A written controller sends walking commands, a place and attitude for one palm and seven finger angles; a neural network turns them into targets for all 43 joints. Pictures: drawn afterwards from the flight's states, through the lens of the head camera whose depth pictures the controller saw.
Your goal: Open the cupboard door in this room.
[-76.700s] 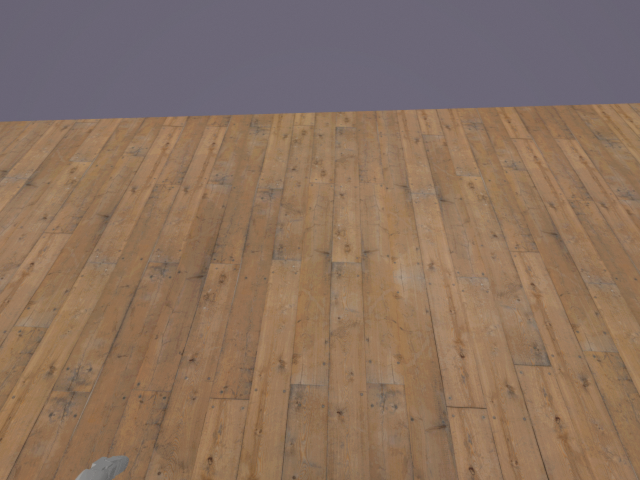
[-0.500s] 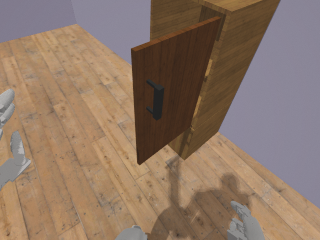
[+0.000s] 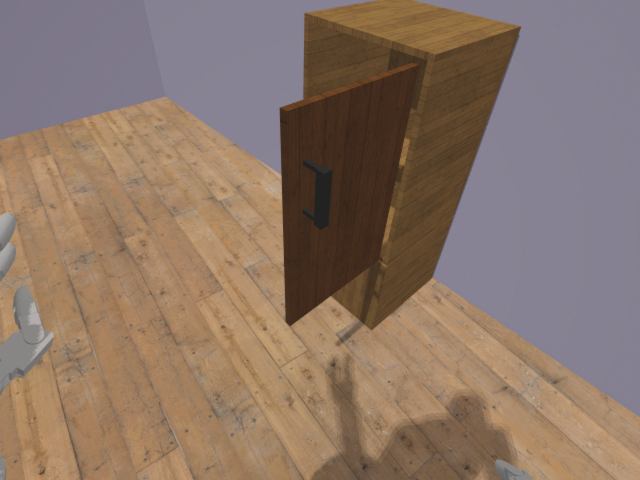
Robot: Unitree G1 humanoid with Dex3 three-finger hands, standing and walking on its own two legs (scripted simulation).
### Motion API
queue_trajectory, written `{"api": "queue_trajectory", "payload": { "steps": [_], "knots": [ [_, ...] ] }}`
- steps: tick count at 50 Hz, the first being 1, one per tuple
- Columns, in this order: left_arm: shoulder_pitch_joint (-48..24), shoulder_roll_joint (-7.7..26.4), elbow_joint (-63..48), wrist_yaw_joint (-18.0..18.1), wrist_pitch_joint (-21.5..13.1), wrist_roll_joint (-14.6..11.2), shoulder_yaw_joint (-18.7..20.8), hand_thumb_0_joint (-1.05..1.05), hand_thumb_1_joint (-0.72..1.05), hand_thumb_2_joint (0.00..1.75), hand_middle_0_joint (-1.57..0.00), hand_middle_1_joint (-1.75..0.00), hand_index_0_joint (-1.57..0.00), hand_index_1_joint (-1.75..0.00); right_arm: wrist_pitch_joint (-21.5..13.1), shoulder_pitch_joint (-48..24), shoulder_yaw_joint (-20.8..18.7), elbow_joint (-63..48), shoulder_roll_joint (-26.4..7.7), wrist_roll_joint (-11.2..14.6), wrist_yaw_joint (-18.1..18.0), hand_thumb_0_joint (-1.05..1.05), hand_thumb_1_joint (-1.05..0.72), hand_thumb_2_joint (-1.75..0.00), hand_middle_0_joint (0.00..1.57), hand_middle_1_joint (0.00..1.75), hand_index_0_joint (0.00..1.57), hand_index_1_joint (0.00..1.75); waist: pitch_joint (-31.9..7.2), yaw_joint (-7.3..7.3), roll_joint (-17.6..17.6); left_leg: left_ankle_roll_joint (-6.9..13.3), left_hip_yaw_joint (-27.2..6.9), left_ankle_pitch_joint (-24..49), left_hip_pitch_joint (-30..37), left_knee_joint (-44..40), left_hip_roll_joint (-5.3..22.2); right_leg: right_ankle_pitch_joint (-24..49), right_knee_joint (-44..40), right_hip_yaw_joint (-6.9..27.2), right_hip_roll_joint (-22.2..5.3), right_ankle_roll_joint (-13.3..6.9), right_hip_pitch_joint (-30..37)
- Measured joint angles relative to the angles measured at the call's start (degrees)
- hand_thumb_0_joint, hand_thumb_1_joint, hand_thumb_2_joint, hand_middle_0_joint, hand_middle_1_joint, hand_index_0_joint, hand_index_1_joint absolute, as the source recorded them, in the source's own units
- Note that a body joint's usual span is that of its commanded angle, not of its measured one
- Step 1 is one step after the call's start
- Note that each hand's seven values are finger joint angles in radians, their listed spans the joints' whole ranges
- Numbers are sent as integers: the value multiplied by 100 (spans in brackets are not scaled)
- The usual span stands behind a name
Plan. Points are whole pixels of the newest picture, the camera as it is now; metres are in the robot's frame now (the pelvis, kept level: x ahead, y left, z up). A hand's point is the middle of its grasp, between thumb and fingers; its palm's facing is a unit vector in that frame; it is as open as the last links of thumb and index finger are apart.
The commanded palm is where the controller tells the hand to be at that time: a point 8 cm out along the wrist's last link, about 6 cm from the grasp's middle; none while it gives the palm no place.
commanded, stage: stop stepping back and stand still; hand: left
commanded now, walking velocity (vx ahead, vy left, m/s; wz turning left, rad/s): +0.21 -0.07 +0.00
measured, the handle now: (315, 194) +0.62 +0.06 +0.04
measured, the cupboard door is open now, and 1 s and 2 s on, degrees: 91 91 91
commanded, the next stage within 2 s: let the arm hang, fingers relaxed in 0.26 s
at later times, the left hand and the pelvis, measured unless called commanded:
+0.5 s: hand (112, 437) +0.18 +0.27 -0.04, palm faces +0.25 -0.87 -0.43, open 7.4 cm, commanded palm none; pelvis +0.00 +0.01 -0.01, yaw +6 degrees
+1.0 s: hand out of the picture -0.02 +0.21 -0.17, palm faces +0.11 -0.96 -0.24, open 7.3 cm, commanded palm none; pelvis +0.03 +0.03 +0.00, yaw +5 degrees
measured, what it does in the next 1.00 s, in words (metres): steps on the spot: left foot, then right foot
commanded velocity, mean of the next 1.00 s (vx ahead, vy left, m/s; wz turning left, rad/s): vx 0.03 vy -0.02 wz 0.00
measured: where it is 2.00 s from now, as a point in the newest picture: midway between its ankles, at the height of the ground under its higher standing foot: outside the picture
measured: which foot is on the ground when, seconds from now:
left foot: up 0.00-0.06, down 0.08-1.00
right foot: down 0.00-0.08, up 0.10-0.30, down 0.32-1.00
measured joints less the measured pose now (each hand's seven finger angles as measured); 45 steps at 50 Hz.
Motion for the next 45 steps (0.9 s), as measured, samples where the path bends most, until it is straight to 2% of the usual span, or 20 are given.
{"api": "queue_trajectory", "payload": {
  "steps": [4, 5, 7, 9, 11, 15, 16, 18, 20, 22, 24, 26, 28, 30, 31, 32, 36, 45],
  "knots": [
    [-88, -141, -150, 89, -8, 13, -101, 2, 89, 90, -21, -30, -21, -30, -199, 47, -4, -175, -93, -31, -84, 1, -90, -90, 20, 30, 21, 30, 65, -147, 30, 146, 11, -91, 1139, -1897, 109, -166, 485, -75, -93, 114, -268],
    [-102, -91, -230, 99, -33, 5, -67, 2, 89, 90, -21, -30, -21, -30, -225, -22, -18, -207, -49, -30, -78, 1, -90, -90, 20, 30, 21, 30, 181, -197, -47, 59, 17, 213, 1141, -1934, 48, -420, 802, 18, -125, 166, -389],
    [-77, 56, -288, 82, -109, 28, 47, 2, 89, 90, -21, -30, -21, -30, -269, -120, -20, -231, 100, -44, -28, 1, -90, -90, 20, 30, 21, 30, 333, -263, -144, -40, 42, 376, 1135, -1846, -24, -978, 1725, 200, -90, 266, -707],
    [4, 207, -324, 49, -162, 54, 163, 2, 89, 90, -21, -30, -21, -30, -331, -129, 5, -231, 252, -33, 59, 1, -90, -90, 20, 30, 21, 30, 387, -347, -119, -48, -26, 437, 1174, -1959, -30, -1003, 2258, 202, -57, 316, -920],
    [167, 314, -408, 37, -201, 49, 264, 2, 89, 90, -21, -30, -21, -30, -360, -103, 70, -234, 357, -14, 144, 1, -90, -90, 20, 30, 21, 30, 414, -349, -40, -78, -74, 506, 1209, -2100, 17, -869, 2062, 103, -70, 366, -913],
    [471, 418, -489, 47, -240, 25, 357, 2, 89, 90, -21, -30, -21, -30, -309, -48, 192, -285, 448, -14, 201, 1, -90, -90, 20, 30, 21, 30, 470, -245, 147, -172, -109, 405, 1102, -1947, 115, -693, 838, -105, -63, 403, -377],
    [486, 439, -463, 47, -240, 28, 366, 1, 89, 90, -21, -30, -21, -30, -287, -55, 211, -290, 450, -12, 205, 1, -90, -90, 20, 30, 21, 30, 481, -204, 158, -196, -104, 312, 1014, -1782, 106, -514, 524, -71, -58, 334, -235],
    [387, 322, -341, 24, -215, 27, 268, 1, 89, 90, -21, -30, -21, -30, -218, -172, 198, -208, 366, 2, 214, 1, -90, -90, 20, 31, 21, 31, 582, -133, 341, -121, -178, 21, 825, -1324, 162, -110, 550, -109, 27, 143, -271],
    [-93, 178, 484, -214, -111, 235, -208, 1, 89, 90, -21, -30, -20, -30, -129, -284, 39, 84, 201, 9, 424, 1, -90, -90, 20, 30, 21, 31, 485, -98, 505, -87, -200, -576, 350, -428, 79, -246, 721, -225, -55, 92, -412],
    [-677, -108, 1816, -469, 326, 320, -779, 0, 89, 90, -20, -30, -20, -30, 215, -396, -54, 297, 25, 0, 542, 1, -90, -90, 20, 30, 21, 30, 426, -78, 583, -81, -81, -879, 101, 61, -20, -408, 883, -295, -228, 119, -468],
    [-1110, -458, 3227, -602, 798, 338, -1224, 0, 90, 90, -20, -30, -20, -30, 515, -479, -78, 393, -81, -26, 592, 1, -90, -90, 20, 30, 21, 30, 469, -133, 585, -72, 53, -859, 124, -59, -80, -512, 992, -351, -375, 165, -429],
    [-1335, -752, 4498, -683, 1127, 330, -1584, 0, 90, 90, -20, -30, -19, -30, 672, -534, -70, 455, -100, -76, 619, 1, -90, -90, 20, 30, 21, 30, 581, -219, 511, -54, 117, -436, 371, -690, -109, -596, 1094, -381, -440, 213, -369],
    [-1375, -996, 5532, -776, 1310, 295, -1905, 1, 91, 90, -20, -30, -19, -30, 680, -533, -30, 548, -94, -132, 626, 1, -90, -90, 20, 30, 21, 30, 669, -301, 451, 35, 27, 429, 597, -1273, -51, -719, 1267, -422, -387, 258, -375],
    [-1353, -1226, 6459, -848, 1427, 279, -2145, 1, 91, 90, -20, -30, -19, -30, 690, -531, 49, 806, -17, -174, 597, 1, -91, -90, 20, 30, 20, 30, 752, -301, 253, 21, 53, 301, 650, -1182, -28, -679, 1202, -386, -363, 288, -274],
    [-1312, -1337, 6840, -856, 1442, 245, -2197, 1, 92, 90, -20, -30, -19, -30, 701, -499, 84, 942, 27, -173, 578, 1, -91, -90, 20, 30, 20, 30, 764, -286, 174, -1, 55, 216, 700, -1232, -9, -643, 1070, -385, -331, 285, -196],
    [-1308, -1361, 7074, -750, 1373, 165, -2033, -1, 96, 90, -20, -30, -20, -30, 701, -440, 104, 1076, 86, -164, 551, 1, -91, -90, 20, 30, 20, 30, 770, -245, 106, -27, 29, 195, 738, -1330, 9, -596, 903, -414, -295, 274, -122],
    [-1264, -1098, 7818, -772, 1185, 179, -2041, -4, 102, 89, -21, -30, -20, -30, 706, -307, 136, 1591, 238, -128, 459, 1, -91, -90, 20, 30, 20, 30, 815, -71, 25, -77, 26, 442, 977, -1893, 17, -300, 246, -437, -222, 250, 153],
    [-1089, -1060, 8853, -756, 1081, 172, -2215, -1, 94, 90, -20, -30, -20, -30, 652, -234, 106, 2277, 301, -43, 372, 1, -92, -90, 20, 30, 20, 30, 816, -91, 308, 5, 187, 678, 1449, -2565, -102, -60, -308, -302, -287, 350, 517]
  ]
}}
